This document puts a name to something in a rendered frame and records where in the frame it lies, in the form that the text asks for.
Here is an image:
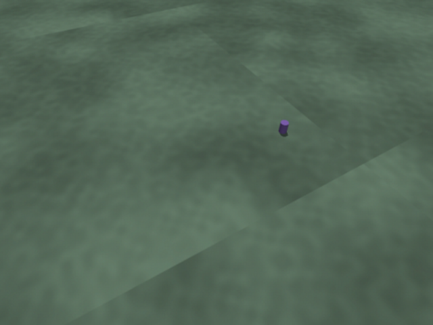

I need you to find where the tin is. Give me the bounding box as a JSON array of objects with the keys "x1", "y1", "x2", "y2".
[{"x1": 279, "y1": 120, "x2": 289, "y2": 134}]

